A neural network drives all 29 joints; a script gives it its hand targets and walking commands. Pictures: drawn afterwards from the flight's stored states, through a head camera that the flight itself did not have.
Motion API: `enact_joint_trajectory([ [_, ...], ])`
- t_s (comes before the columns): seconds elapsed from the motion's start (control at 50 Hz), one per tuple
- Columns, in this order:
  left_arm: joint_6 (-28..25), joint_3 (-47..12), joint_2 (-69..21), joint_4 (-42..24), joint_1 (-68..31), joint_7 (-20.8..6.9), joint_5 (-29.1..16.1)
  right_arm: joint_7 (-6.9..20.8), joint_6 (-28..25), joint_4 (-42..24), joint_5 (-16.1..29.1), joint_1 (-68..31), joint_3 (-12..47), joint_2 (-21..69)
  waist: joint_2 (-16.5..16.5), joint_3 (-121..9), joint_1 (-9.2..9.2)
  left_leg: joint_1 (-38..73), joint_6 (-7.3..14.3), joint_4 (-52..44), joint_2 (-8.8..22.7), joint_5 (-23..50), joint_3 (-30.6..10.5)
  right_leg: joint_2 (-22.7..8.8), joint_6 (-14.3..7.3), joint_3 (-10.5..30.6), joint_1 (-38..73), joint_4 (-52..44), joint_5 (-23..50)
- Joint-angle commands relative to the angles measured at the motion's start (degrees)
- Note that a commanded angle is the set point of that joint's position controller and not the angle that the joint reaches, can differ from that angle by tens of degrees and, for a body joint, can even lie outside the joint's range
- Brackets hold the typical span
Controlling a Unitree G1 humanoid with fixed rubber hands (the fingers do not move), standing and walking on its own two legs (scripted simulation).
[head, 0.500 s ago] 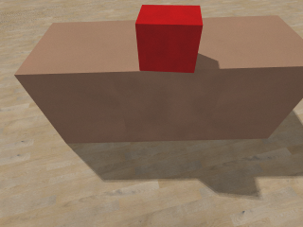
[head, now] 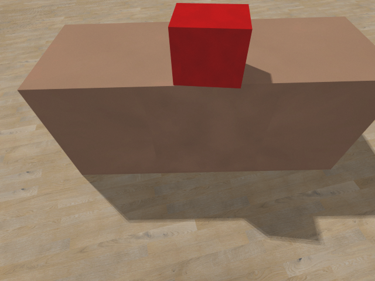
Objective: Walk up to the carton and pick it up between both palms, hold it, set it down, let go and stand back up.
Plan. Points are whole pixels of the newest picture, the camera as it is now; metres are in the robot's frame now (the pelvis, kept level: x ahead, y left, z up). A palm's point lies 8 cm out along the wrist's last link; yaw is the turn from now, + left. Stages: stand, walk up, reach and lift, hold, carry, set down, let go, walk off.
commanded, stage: stand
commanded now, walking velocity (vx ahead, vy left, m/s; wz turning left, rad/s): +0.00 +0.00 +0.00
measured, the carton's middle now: (209, 46) +0.90 -0.03 +0.02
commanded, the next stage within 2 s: walk up in 1.14 s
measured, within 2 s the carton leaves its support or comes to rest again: neither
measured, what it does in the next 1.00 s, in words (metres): stands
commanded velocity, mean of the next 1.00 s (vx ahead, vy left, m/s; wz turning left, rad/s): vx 0.00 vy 0.00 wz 0.00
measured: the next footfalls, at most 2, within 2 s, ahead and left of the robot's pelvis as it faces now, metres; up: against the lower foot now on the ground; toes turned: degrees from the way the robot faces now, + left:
left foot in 1.62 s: +0.16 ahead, +0.15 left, +0.00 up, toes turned +2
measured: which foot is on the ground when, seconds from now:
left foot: down 0.00-1.00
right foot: down 0.00-1.00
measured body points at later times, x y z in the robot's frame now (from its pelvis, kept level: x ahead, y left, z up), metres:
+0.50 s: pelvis +0.01 +0.00 +0.00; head +0.03 -0.01 +0.45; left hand -0.01 +0.20 -0.16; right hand -0.01 -0.20 -0.16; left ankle -0.01 +0.13 -0.74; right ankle +0.00 -0.12 -0.74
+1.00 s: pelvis +0.02 -0.01 +0.00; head +0.03 -0.02 +0.45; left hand +0.00 +0.19 -0.16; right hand -0.01 -0.22 -0.16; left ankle -0.01 +0.13 -0.74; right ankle +0.00 -0.12 -0.74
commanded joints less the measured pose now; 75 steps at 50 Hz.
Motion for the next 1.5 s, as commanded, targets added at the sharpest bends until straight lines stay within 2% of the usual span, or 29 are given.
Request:
enact_joint_trajectory([
  [0.0, -0.8, 0.3, 4.1, -1.4, 1.5, 0.7, 0.3, -0.6, -0.6, 0.4, -0.5, 5.4, -1.2, -5.0, 1.2, 1.1, -0.66, -1.8, 2.2, -5.8, 2.8, 4.6, -3.8, -4.4, -2.3, 4.5, -1.7, -5.0, 5.3],
  [0.02, -0.5, 0.9, 5.0, -1.8, 0.3, 0.6, 0.3, -0.8, -0.6, 0.2, -0.1, 4.5, -0.7, -3.3, -1.4, 4.0, -0.20, -3.4, 2.0, -5.6, 3.2, 4.7, -3.4, -3.8, -1.6, 3.3, -2.6, -5.8, 4.1],
  [0.04, -0.5, 0.8, 4.8, -1.3, 2.5, 0.2, -0.4, -0.9, -0.1, -0.2, -0.1, 3.2, -0.5, -3.8, 1.5, 3.8, 1.11, -3.3, 1.9, -5.3, 2.7, 4.8, -3.1, -3.2, -1.2, 3.6, -2.5, -5.3, 4.9],
  [0.08, -0.2, 0.6, 4.2, 0.8, 4.6, 0.4, 0.2, -0.6, -0.5, -0.1, 0.2, 5.9, -0.7, -3.6, -1.9, -0.9, -0.30, -1.6, 2.1, -5.5, 3.0, 3.2, -3.5, -3.4, -1.5, 3.5, -0.6, -5.7, 4.2],
  [0.16, 0.1, 1.0, 5.7, 0.0, 4.2, 0.8, 0.5, -0.4, -0.9, 0.8, -0.3, 4.8, -0.2, -3.1, 4.1, 2.6, -0.04, -3.1, 2.1, -6.1, 3.2, 5.0, -3.0, -4.6, -2.3, 4.6, -1.5, -5.9, 5.4],
  [0.2, 0.1, 0.7, 5.4, 0.4, 4.0, 0.9, 0.1, -0.6, -0.9, 0.9, -0.2, 6.1, -0.4, -2.6, 0.5, 2.0, -0.23, -0.7, 2.2, -6.0, 3.4, 5.6, -4.3, -3.9, -2.0, 3.5, -1.8, -5.3, 5.8],
  [0.22, -0.6, 0.8, 4.8, -0.1, 3.5, 0.8, 0.2, -0.6, -0.7, 1.5, -0.3, 6.2, -0.7, -3.7, 2.5, 0.4, 0.04, -2.4, 2.2, -5.5, 3.0, 5.6, -3.6, -4.2, -2.1, 4.3, 0.1, -5.6, 6.2],
  [0.24, -0.6, 0.8, 5.7, -0.4, 1.3, 0.6, 0.2, -0.4, -0.7, 0.9, -0.1, 6.1, -0.9, -5.0, -0.9, 1.4, -1.15, -1.2, 2.3, -5.9, 3.3, 6.3, -4.5, -4.1, -2.1, 4.2, -2.3, -5.8, 6.5],
  [0.4, -0.7, 0.7, 4.4, 1.5, 4.4, 0.6, -0.1, -1.1, -0.8, -0.2, -0.1, 4.3, -0.3, -3.3, 0.8, 3.4, 1.28, -1.9, 1.9, -5.8, 3.6, 9.1, -3.7, -4.4, -2.1, 3.6, 0.1, -4.9, 8.9],
  [0.58, -1.0, 0.9, 6.1, 0.8, 4.6, 1.2, 0.2, -0.6, -1.0, 1.6, -0.1, 5.9, -0.8, -3.1, -1.8, -0.7, 0.03, 1.8, 1.7, -4.6, 3.7, 12.1, -2.7, -4.3, -1.7, 3.2, 1.7, -4.6, 12.7],
  [0.64, -1.1, 0.6, 4.1, 0.9, 4.3, 0.5, 0.0, -0.8, -0.8, 1.2, 0.4, 6.3, -1.1, -2.9, -1.0, -2.0, -0.43, 2.3, 1.2, -4.5, 3.4, 13.3, -2.8, -3.9, -2.1, 2.5, 2.6, -4.3, 14.7],
  [0.7, -0.5, -0.4, 1.4, 1.0, 5.1, 1.0, -0.1, -0.6, -0.3, 2.3, 0.0, 5.7, -0.8, -3.3, 4.4, 2.2, 0.04, -0.4, 1.2, -5.8, 2.9, 10.4, -2.2, -4.9, -2.2, 3.5, 0.8, -4.9, 13.4],
  [0.76, -0.9, 0.3, 3.8, 0.9, 4.2, 0.8, -0.3, -0.8, -0.7, 1.3, 0.1, 5.2, -0.3, -1.9, 3.3, 0.1, -0.19, 3.1, 2.1, -4.0, 4.3, 17.0, -3.1, -4.8, -2.4, 4.2, 1.2, -4.2, 16.3],
  [0.78, -1.1, 0.5, 5.1, 1.3, 4.7, 0.9, -0.3, -0.9, -0.9, 1.2, 0.2, 6.4, -0.5, -4.3, -0.6, -1.7, -0.66, 3.7, 2.2, -4.2, 4.2, 16.5, -2.9, -4.6, -2.3, 3.6, 2.6, -3.8, 17.9],
  [0.84, -1.0, 0.6, 4.5, 1.5, 4.7, 0.8, -0.1, -1.0, -0.6, 1.3, 0.0, 5.3, -0.8, -4.1, 1.7, 1.0, 0.02, 2.1, 1.8, -5.0, 3.9, 13.6, -2.8, -5.1, -2.7, 3.9, 2.5, -4.7, 15.5],
  [0.88, -0.9, 0.2, 3.4, 2.0, 6.6, 1.3, -0.1, -1.1, -0.2, 1.7, 0.0, 6.1, -0.3, -2.6, -3.3, 2.5, 0.62, 1.8, 1.5, -5.4, 4.4, 11.4, -3.0, -5.0, -2.9, 4.2, 1.3, -5.2, 16.3],
  [0.98, -0.6, 0.0, 3.9, 1.2, 5.8, 1.2, -0.5, -0.9, -0.2, 1.5, -0.3, 5.2, -0.7, -3.7, 1.8, 3.6, 0.29, -0.7, 1.1, -5.8, 3.9, 7.2, -2.3, -5.1, -2.7, 4.7, 1.1, -6.0, 10.7],
  [1.04, -0.5, 0.4, 5.1, 0.9, 6.8, 0.8, -0.3, -0.6, -0.4, 1.7, 0.1, 5.0, -0.1, -3.7, 0.5, 4.1, 1.34, -0.9, 1.0, -6.9, 3.8, 6.4, -2.7, -4.0, -2.5, 4.4, 0.8, -6.3, 8.3],
  [1.08, -0.3, -0.5, 1.7, 0.5, 4.9, 0.7, 0.1, -0.9, -0.5, 2.0, -0.1, 6.6, -0.6, -5.2, 1.9, 3.7, 0.19, 0.5, 1.4, -6.7, 4.2, 6.3, -2.9, -4.5, -2.9, 4.9, -0.6, -6.4, 7.8],
  [1.1, -0.5, 0.2, 4.9, -0.1, 4.8, 0.6, 0.0, -1.1, -0.3, 2.5, 0.0, 7.6, -0.2, -3.0, -1.5, 3.6, -0.02, -0.3, 1.0, -7.1, 4.3, 6.4, -2.8, -4.2, -2.4, 3.8, 0.5, -6.1, 7.9],
  [1.14, -0.9, 0.1, 3.5, 0.6, 5.6, 0.5, -0.4, -0.9, -0.8, 1.1, -0.1, 5.6, -0.4, -4.4, -1.3, 2.0, 0.77, -0.7, 1.4, -6.6, 4.0, 8.5, -3.3, -4.2, -2.5, 3.5, 2.0, -5.6, 10.5],
  [1.22, -0.5, -0.3, 2.5, 0.1, 6.4, 0.8, -0.2, -0.7, -0.1, 1.9, 0.3, 6.8, -0.1, -4.0, 2.8, 5.1, 0.61, -1.1, 1.0, -6.2, 3.8, 7.0, -2.4, -4.4, -2.4, 4.3, -0.7, -7.0, 8.0],
  [1.24, -0.4, -0.6, 2.4, 0.8, 7.2, 1.0, -0.3, -0.6, -0.1, 1.5, -0.1, 7.0, -0.8, -5.4, -0.1, 2.8, -0.46, 3.9, 1.4, -5.2, 3.7, 9.1, -2.4, -4.8, -2.5, 5.6, -2.4, -7.2, 9.3],
  [1.3, -1.3, 1.0, 7.1, -1.3, 3.4, 0.5, -0.3, -0.4, -0.4, 2.3, -0.4, 7.3, 0.1, -1.8, -0.2, 0.2, -0.69, 2.2, 0.5, -6.0, 4.0, 9.2, -2.8, -4.4, -2.9, 4.4, 0.9, -6.6, 9.9],
  [1.32, -2.1, 2.1, 10.7, -1.6, 10.8, 0.1, 1.6, 0.0, -1.5, 0.2, -2.8, 7.8, -0.9, -8.6, -1.2, -2.5, 1.07, -0.2, 2.9, 1.1, 1.4, -18.6, -0.5, -4.4, -4.6, 7.9, 2.7, -5.8, -22.5],
  [1.34, -1.9, 3.0, 11.8, -1.0, 12.3, 0.0, 1.7, 0.3, -1.6, -1.1, -3.6, 5.3, -1.4, -8.1, -3.9, 2.4, 2.25, -9.7, 2.7, 5.2, 0.2, -25.4, 1.0, -8.0, -7.0, 14.9, 2.9, -10.7, -35.1],
  [1.36, -1.5, 3.2, 12.3, -0.7, 13.2, 0.2, 1.4, 0.8, -1.5, -3.6, -3.4, 1.3, -0.8, -6.0, -5.7, 8.8, 3.62, -18.6, 1.7, 11.4, -1.1, -19.5, 3.9, -13.3, -10.0, 21.9, 2.7, -15.4, -37.5],
  [1.4, -1.7, 3.1, 11.4, 0.3, 16.8, 0.5, 1.6, 1.6, -2.1, -6.4, -3.4, -1.4, -0.5, -5.4, -7.1, 12.5, 5.34, -28.8, 1.4, 21.6, 2.3, -17.7, 1.6, -19.7, -13.4, 30.1, 5.7, -19.2, -35.0],
  [1.48, -2.8, 3.1, 12.2, -2.2, 11.4, 0.1, 2.0, 2.8, -3.2, -9.6, -3.0, 1.4, -1.2, -7.3, -7.8, 8.8, 1.57, -19.9, 0.7, 21.4, 3.8, -10.3, -0.1, -16.2, -11.9, 21.5, -1.9, -17.7, -26.6],
])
